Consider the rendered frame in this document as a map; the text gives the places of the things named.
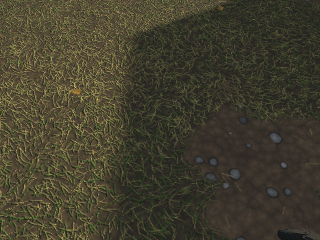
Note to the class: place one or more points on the right robot hand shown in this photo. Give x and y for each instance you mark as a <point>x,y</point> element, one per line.
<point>296,234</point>

